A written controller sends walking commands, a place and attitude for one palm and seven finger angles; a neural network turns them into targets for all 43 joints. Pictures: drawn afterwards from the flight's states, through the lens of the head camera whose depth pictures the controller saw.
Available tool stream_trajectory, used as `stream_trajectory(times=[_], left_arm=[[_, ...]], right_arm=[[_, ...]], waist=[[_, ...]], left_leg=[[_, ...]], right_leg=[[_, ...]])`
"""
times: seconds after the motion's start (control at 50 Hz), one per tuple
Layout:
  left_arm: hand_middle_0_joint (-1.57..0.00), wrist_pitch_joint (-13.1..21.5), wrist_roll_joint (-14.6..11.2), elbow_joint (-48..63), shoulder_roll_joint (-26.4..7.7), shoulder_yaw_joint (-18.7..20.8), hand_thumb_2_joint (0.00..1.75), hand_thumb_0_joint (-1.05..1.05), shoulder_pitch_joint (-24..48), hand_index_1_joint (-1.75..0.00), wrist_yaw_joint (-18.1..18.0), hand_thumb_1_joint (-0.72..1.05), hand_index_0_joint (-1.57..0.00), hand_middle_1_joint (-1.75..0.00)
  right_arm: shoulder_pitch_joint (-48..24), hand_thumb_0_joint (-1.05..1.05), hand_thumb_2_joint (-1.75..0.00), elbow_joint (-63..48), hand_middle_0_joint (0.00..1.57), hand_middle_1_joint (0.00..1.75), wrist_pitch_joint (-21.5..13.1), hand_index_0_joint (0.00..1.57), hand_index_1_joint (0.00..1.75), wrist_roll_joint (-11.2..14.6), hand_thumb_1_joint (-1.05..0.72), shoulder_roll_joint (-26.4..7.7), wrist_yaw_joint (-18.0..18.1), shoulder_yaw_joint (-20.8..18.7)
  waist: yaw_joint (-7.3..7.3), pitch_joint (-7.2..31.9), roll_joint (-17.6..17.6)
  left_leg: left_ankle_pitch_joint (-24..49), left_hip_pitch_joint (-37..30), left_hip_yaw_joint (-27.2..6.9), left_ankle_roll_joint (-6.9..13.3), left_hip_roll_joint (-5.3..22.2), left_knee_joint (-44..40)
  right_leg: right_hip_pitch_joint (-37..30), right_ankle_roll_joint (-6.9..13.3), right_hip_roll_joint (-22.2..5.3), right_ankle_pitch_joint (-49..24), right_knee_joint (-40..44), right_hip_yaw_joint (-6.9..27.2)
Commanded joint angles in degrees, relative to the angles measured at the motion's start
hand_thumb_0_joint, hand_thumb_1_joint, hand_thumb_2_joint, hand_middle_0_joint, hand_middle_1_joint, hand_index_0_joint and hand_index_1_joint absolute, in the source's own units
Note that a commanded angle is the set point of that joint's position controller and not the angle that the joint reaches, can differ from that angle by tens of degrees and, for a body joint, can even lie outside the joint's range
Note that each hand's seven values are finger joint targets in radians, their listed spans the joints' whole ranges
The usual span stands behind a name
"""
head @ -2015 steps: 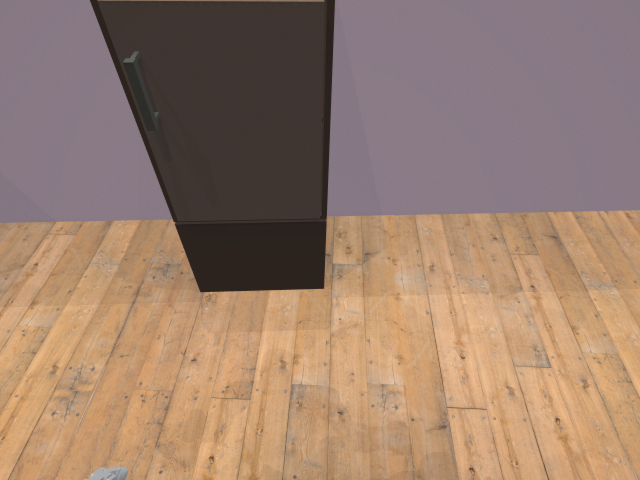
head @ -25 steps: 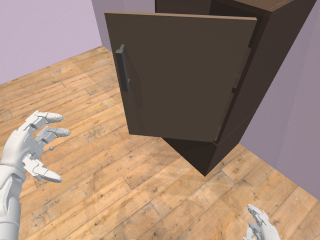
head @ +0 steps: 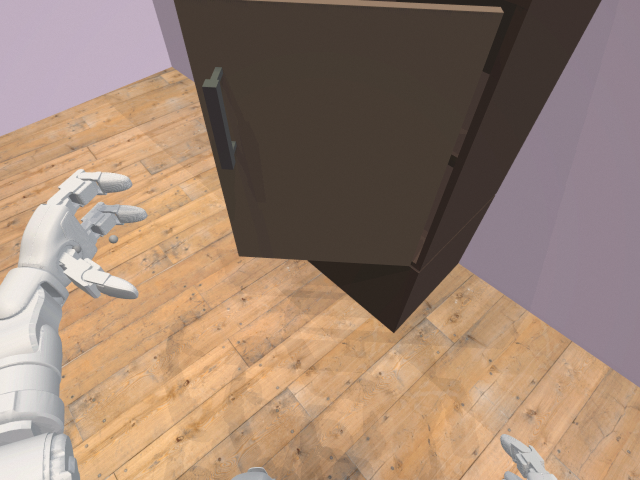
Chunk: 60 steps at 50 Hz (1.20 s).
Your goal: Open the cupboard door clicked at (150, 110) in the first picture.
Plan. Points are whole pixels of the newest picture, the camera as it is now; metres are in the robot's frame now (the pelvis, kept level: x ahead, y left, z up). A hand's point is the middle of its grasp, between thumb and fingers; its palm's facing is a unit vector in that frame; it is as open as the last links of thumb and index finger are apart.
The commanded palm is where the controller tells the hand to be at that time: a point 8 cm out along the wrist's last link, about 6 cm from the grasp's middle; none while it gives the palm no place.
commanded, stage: move the hooked fingers beside the handle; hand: left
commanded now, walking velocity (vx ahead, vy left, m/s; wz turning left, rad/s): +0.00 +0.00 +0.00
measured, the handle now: (223, 120) +0.62 +0.18 +0.09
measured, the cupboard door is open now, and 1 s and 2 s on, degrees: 41 41 41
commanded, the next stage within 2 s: slide the fingers in behind the handle in 1.94 s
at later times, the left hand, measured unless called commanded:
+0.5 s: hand (143, 192) +0.45 +0.25 +0.10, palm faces -0.04 -1.00 +0.01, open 14.0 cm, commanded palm +0.43 +0.30 +0.10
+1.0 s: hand (170, 150) +0.53 +0.23 +0.10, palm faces -0.04 -1.00 -0.01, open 14.0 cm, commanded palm +0.52 +0.28 +0.09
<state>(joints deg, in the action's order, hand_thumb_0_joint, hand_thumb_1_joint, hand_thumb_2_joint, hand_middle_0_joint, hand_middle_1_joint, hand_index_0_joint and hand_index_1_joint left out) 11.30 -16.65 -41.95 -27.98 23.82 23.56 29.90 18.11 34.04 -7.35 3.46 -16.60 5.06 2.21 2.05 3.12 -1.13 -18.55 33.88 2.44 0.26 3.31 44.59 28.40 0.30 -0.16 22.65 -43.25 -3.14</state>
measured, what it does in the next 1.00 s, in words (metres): stands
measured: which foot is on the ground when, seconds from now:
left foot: down 0.00-1.00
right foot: down 0.00-1.00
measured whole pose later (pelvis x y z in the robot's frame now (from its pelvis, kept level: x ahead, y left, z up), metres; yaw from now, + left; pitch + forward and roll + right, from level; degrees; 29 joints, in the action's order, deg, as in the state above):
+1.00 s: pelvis +0.00 +0.01 -0.02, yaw -2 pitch +19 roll -3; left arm 16.4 -4.9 -75.0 -41.7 25.3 60.0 23.7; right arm 24.4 36.9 1.7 1.2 -17.2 3.6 2.5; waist 11.3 3.9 -1.2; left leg -21.2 50.9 1.6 0.8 4.9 53.1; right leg 44.3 -0.1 1.2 23.9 -49.4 -3.4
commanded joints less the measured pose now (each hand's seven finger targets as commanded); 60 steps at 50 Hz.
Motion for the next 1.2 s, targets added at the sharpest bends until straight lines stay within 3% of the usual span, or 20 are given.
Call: stream_trajectory(times=[0.0,0.06,0.08,0.18,0.2,0.26,0.28,0.32,0.44,0.5,0.52,0.58,0.62,0.74,0.78,0.82,0.9,1.06,1.1,1.18], left_arm=[[-0.30,5.2,-1.5,12.5,-15.3,3.0,0.30,0.00,20.5,-1.20,-1.1,-0.50,-0.30,-1.20],[-0.30,5.1,-0.7,9.2,-15.1,2.1,0.30,0.00,24.3,-1.20,-1.7,-0.50,-0.30,-1.20],[-0.30,5.3,-0.8,8.4,-16.6,3.3,0.30,0.00,25.3,-1.20,-2.0,-0.50,-0.30,-1.20],[-0.30,6.7,0.7,6.1,-15.1,0.7,0.30,0.00,32.5,-1.20,-2.7,-0.50,-0.30,-1.20],[-0.30,7.1,1.1,5.1,-17.9,3.1,0.30,0.00,32.3,-1.20,-3.2,-0.50,-0.30,-1.20],[-0.30,7.7,1.9,2.7,-15.9,0.9,0.30,0.00,34.3,-1.20,-3.4,-0.50,-0.30,-1.20],[-0.30,7.7,1.6,1.6,-15.3,0.7,0.30,0.00,34.0,-1.20,-3.5,-0.50,-0.30,-1.20],[-0.30,7.4,2.3,-2.6,-17.2,1.8,0.30,0.00,35.4,-1.20,-3.7,-0.50,-0.30,-1.20],[-0.30,9.2,4.1,-6.5,-21.5,3.9,0.30,0.00,41.6,-1.20,-4.1,-0.50,-0.30,-1.20],[-0.30,10.4,4.3,-7.1,-19.1,1.5,0.30,0.00,44.7,-1.20,-4.0,-0.50,-0.30,-1.20],[-0.30,10.3,4.5,-8.7,-19.3,1.6,0.30,0.00,44.3,-1.20,-4.1,-0.50,-0.30,-1.20],[-0.30,10.1,4.6,-10.5,-20.6,1.8,0.30,0.00,48.1,-1.20,-4.3,-0.50,-0.30,-1.20],[-0.30,9.5,5.7,-13.1,-22.0,2.0,0.30,0.00,49.3,-1.20,-4.6,-0.50,-0.30,-1.20],[-0.30,10.1,7.5,-15.4,-25.2,2.6,0.30,0.00,55.6,-1.20,-5.6,-0.50,-0.30,-1.20],[-0.30,10.1,7.9,-16.5,-25.2,2.5,0.30,0.00,56.6,-1.20,-6.1,-0.50,-0.30,-1.20],[-0.30,9.1,8.7,-20.1,-28.7,4.0,0.30,0.00,58.1,-1.20,-6.2,-0.50,-0.30,-1.20],[-0.30,9.0,10.2,-19.9,-29.4,2.7,0.30,0.00,62.5,-1.20,-6.5,-0.50,-0.30,-1.20],[-0.30,6.9,12.2,-24.8,-32.5,3.5,0.30,0.00,66.3,-1.20,-7.3,-0.50,-0.30,-1.20],[-0.30,7.0,12.8,-24.2,-34.4,4.2,0.30,0.00,68.6,-1.20,-7.7,-0.50,-0.30,-1.20],[-0.30,7.5,13.0,-22.7,-37.0,7.3,0.30,0.00,64.4,-1.20,-7.3,-0.50,-0.30,-1.20]], right_arm=[[0.4,0.00,-0.90,-7.3,0.20,0.30,-1.4,0.20,0.30,-0.1,-0.90,-8.5,0.2,-3.7],[1.6,0.00,-0.90,-6.1,0.20,0.30,-0.5,0.20,0.30,-0.2,-0.90,-8.9,0.3,-3.8],[2.1,0.00,-0.90,-5.8,0.20,0.30,-0.3,0.20,0.30,-0.3,-0.90,-9.1,0.5,-3.8],[3.1,0.00,-0.90,-4.7,0.20,0.30,0.9,0.20,0.30,-0.5,-0.90,-8.8,0.3,-3.7],[3.8,0.00,-0.90,-4.4,0.20,0.30,1.3,0.20,0.30,-0.7,-0.90,-9.2,0.3,-4.0],[4.2,0.00,-0.90,-4.1,0.20,0.30,2.0,0.20,0.30,-0.8,-0.90,-9.1,-0.1,-4.0],[4.7,0.00,-0.90,-4.2,0.20,0.30,2.2,0.20,0.30,-0.9,-0.90,-9.1,-0.2,-3.9],[5.1,0.00,-0.90,-3.7,0.20,0.30,3.0,0.20,0.30,-0.8,-0.90,-9.4,-0.3,-3.9],[7.0,0.00,-0.90,-3.2,0.20,0.30,4.7,0.20,0.30,-1.3,-0.90,-9.8,-0.6,-4.1],[7.6,0.00,-0.90,-2.7,0.20,0.30,5.3,0.20,0.30,-1.3,-0.90,-9.6,-0.8,-4.2],[8.0,0.00,-0.90,-2.5,0.20,0.30,5.6,0.20,0.30,-1.4,-0.90,-9.8,-0.8,-4.2],[8.9,0.00,-0.90,-1.7,0.20,0.30,6.2,0.20,0.30,-1.5,-0.90,-10.1,-0.6,-4.1],[9.4,0.00,-0.90,-1.3,0.20,0.30,6.7,0.20,0.30,-1.5,-0.90,-10.3,-0.6,-4.0],[11.4,0.00,-0.90,-0.4,0.20,0.30,7.4,0.20,0.30,-1.8,-0.90,-10.5,-0.6,-3.9],[12.5,0.00,-0.90,-0.3,0.20,0.30,7.6,0.20,0.30,-2.2,-0.90,-10.6,-0.6,-3.8],[13.2,0.00,-0.90,0.0,0.20,0.30,7.9,0.20,0.30,-2.0,-0.90,-11.0,-0.5,-3.5],[15.0,0.00,-0.90,0.0,0.20,0.30,8.2,0.20,0.30,-2.4,-0.90,-11.0,-0.6,-3.3],[18.2,0.00,-0.90,0.3,0.20,0.30,9.1,0.20,0.30,-3.1,-0.90,-11.6,-0.9,-2.9],[18.9,0.00,-0.90,0.2,0.20,0.30,9.3,0.20,0.30,-3.4,-0.90,-11.6,-0.8,-2.7],[20.7,0.00,-0.90,-0.1,0.20,0.30,9.9,0.20,0.30,-4.0,-0.90,-11.6,-1.3,-3.0]], waist=[[-0.32,18.2,-3.7],[1.03,17.0,-2.6],[0.60,17.3,-2.1],[1.90,18.8,-5.0],[1.37,20.5,-5.0],[2.08,20.8,-5.9],[1.86,21.0,-4.5],[2.22,19.4,-4.4],[2.84,22.7,-3.6],[3.96,23.4,-6.5],[4.06,22.6,-5.7],[5.05,23.0,-4.1],[5.53,21.8,-4.9],[6.98,24.1,-7.0],[7.61,24.6,-5.9],[8.30,23.6,-5.1],[9.31,26.7,-8.8],[11.17,26.4,-8.8],[11.80,28.2,-9.4],[9.67,33.0,-11.1]], left_leg=[[12.8,-15.6,-3.2,1.4,-2.5,-4.5],[10.8,-15.1,-3.5,1.5,-2.3,-4.5],[11.3,-14.7,-3.5,1.6,-2.4,-4.2],[12.8,-16.1,-3.8,1.5,-2.3,-3.4],[13.3,-16.7,-4.2,1.2,-2.0,-3.3],[14.0,-17.8,-4.5,0.9,-1.8,-3.0],[14.9,-17.0,-4.6,1.1,-1.8,-2.7],[13.3,-15.1,-4.3,1.1,-1.8,-2.6],[15.0,-13.7,-4.1,1.4,-1.7,-0.8],[16.0,-15.7,-4.4,1.2,-1.4,-0.1],[15.0,-15.1,-4.6,1.2,-1.3,-0.1],[14.4,-12.9,-4.3,1.6,-1.5,0.6],[13.1,-11.8,-4.5,1.6,-1.3,0.7],[12.6,-10.8,-4.6,1.7,-1.2,2.3],[13.7,-10.6,-4.8,1.9,-1.2,2.9],[11.8,-7.6,-4.6,2.1,-1.0,3.4],[14.0,-9.4,-5.1,1.9,-0.8,4.4],[15.1,-7.1,-5.3,2.1,-0.4,6.1],[16.3,-7.0,-5.2,2.2,-0.2,6.7],[22.6,-9.7,-5.3,1.9,-0.3,7.2]], right_leg=[[-0.1,0.8,2.6,-16.7,5.3,1.1],[2.0,0.7,2.6,-14.6,5.6,0.9],[1.3,0.9,2.6,-14.9,5.4,1.0],[3.5,1.0,2.6,-15.4,4.6,0.8],[3.5,1.0,2.6,-15.6,4.4,0.8],[5.2,1.0,2.7,-15.2,3.9,0.4],[4.6,1.2,2.9,-15.9,3.6,0.3],[5.5,0.9,2.7,-15.3,3.6,0.5],[5.2,0.7,2.8,-17.3,2.2,1.0],[8.2,0.7,3.0,-16.7,1.9,0.9],[8.9,0.7,3.0,-15.6,2.0,0.8],[8.0,0.6,3.1,-16.2,1.8,1.2],[9.8,0.4,3.0,-14.9,1.8,1.1],[11.2,0.2,3.1,-14.1,1.3,1.7],[11.7,0.2,3.4,-14.6,0.9,1.5],[11.8,-0.1,3.2,-13.8,1.2,1.9],[13.8,0.0,3.4,-14.2,0.3,1.7],[16.2,-0.3,3.9,-14.3,0.0,1.4],[15.7,-0.4,4.0,-15.5,-0.3,1.6],[13.4,0.1,4.4,-20.0,-1.6,0.9]])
